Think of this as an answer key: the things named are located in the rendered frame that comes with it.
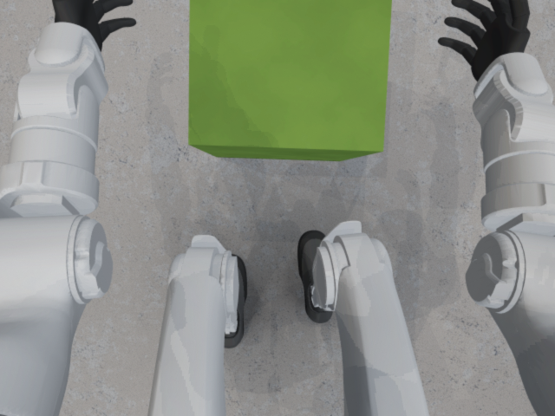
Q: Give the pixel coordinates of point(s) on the right robot forearm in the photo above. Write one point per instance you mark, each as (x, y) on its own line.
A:
(513, 104)

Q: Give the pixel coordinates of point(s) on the robot right hand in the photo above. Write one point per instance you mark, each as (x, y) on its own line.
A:
(506, 31)

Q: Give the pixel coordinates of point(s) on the carton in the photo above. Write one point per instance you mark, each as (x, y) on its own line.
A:
(288, 79)

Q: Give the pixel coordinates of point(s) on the robot left hand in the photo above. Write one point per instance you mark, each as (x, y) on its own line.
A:
(87, 14)

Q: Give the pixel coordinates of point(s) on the left robot thigh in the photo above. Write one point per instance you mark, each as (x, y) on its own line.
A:
(188, 377)

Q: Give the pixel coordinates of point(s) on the robot left upper arm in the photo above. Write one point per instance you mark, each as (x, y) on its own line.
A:
(50, 268)

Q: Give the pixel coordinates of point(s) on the left robot forearm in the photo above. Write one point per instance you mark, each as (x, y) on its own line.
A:
(54, 136)

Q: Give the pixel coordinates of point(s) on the robot thigh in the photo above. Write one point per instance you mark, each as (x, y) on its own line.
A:
(380, 374)
(188, 377)

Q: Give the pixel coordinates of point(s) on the robot right upper arm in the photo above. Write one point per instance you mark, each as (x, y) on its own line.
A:
(512, 274)

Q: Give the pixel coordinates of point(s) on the right robot thigh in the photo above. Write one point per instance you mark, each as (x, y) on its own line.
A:
(380, 374)

